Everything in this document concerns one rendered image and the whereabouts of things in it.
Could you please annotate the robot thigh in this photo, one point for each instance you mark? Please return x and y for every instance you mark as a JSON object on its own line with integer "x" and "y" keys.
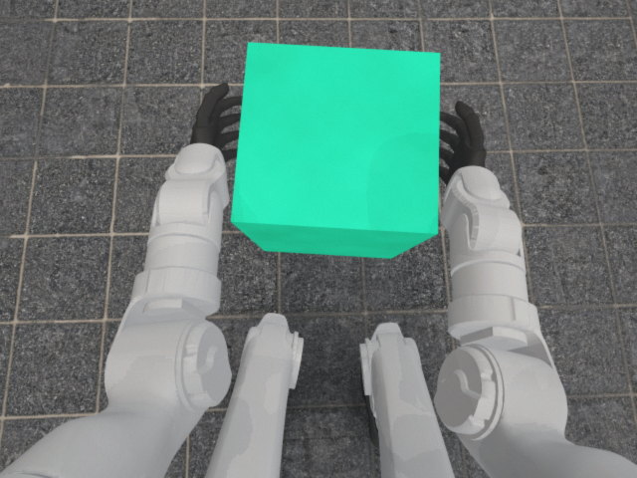
{"x": 410, "y": 440}
{"x": 250, "y": 441}

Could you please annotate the right robot thigh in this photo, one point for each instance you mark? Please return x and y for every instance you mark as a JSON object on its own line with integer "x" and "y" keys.
{"x": 410, "y": 440}

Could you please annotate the left robot thigh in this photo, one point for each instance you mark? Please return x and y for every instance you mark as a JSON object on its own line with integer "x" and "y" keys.
{"x": 250, "y": 441}

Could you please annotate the left robot hand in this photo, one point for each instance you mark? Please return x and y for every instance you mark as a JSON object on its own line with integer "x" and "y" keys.
{"x": 209, "y": 124}

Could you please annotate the right robot forearm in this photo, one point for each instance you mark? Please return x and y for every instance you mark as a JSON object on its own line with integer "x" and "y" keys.
{"x": 487, "y": 264}

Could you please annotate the right robot hand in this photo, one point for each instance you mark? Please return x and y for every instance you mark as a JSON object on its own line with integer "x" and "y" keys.
{"x": 468, "y": 146}

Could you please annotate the left robot upper arm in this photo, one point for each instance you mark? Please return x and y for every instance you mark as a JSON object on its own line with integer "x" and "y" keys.
{"x": 160, "y": 379}

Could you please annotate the right robot upper arm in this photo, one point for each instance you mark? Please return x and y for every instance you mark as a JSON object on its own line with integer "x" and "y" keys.
{"x": 509, "y": 411}

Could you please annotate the left robot forearm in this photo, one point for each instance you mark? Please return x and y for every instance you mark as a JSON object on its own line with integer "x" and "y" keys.
{"x": 179, "y": 280}

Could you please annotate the carton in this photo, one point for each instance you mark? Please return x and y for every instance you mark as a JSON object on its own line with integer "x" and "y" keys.
{"x": 338, "y": 150}

